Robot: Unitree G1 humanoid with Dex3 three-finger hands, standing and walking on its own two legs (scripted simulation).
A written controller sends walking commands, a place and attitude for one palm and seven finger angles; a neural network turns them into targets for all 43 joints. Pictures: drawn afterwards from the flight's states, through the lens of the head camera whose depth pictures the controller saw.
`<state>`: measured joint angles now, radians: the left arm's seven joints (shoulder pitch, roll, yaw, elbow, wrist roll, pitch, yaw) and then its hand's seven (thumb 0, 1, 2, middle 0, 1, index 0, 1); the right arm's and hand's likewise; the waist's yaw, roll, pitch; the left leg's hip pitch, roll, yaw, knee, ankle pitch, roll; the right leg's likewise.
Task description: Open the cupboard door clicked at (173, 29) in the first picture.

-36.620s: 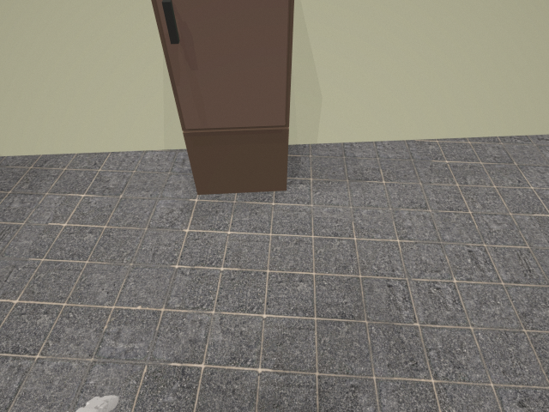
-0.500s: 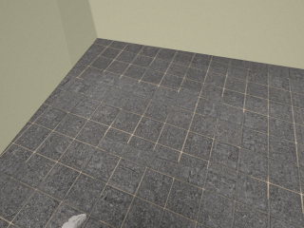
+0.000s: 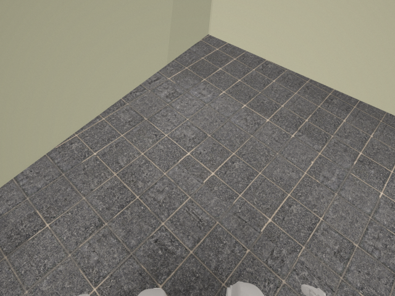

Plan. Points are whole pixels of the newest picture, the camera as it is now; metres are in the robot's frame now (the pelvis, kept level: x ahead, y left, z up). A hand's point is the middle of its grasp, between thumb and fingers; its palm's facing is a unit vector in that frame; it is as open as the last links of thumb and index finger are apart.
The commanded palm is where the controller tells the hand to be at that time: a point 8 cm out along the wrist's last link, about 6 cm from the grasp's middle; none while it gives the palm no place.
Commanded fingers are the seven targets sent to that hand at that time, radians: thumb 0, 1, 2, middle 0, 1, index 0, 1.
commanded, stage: turn to face it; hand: left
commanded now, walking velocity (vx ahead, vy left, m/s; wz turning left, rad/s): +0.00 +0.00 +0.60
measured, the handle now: out of the picture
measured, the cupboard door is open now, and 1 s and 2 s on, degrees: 41 41 41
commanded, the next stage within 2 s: none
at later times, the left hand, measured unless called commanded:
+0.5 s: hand out of the picture +0.02 +0.16 -0.17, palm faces +0.35 -0.92 -0.20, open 7.4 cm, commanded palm none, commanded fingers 0.00 0.90 0.90 -0.20 -0.30 -0.20 -0.30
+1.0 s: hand out of the picture +0.02 +0.16 -0.14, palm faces +0.56 -0.78 -0.29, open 7.4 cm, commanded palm none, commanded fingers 0.00 0.90 0.90 -0.20 -0.30 -0.20 -0.30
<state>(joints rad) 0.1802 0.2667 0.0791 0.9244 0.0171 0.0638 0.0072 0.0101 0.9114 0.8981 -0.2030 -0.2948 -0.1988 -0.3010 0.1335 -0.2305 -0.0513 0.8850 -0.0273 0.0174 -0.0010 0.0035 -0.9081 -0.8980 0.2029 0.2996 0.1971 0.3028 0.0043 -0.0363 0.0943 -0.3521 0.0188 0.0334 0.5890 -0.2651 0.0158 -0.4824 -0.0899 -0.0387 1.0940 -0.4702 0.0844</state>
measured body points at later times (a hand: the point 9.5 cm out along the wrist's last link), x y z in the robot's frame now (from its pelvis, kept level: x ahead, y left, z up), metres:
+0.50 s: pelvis +0.02 -0.04 +0.00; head +0.08 -0.01 +0.44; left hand +0.00 +0.21 -0.15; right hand +0.21 -0.25 -0.14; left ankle -0.01 +0.06 -0.72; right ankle +0.04 -0.16 -0.73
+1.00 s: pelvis +0.05 -0.06 +0.00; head +0.11 -0.05 +0.45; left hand -0.01 +0.20 -0.12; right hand +0.26 -0.25 -0.15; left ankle -0.04 +0.03 -0.66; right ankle +0.11 -0.17 -0.73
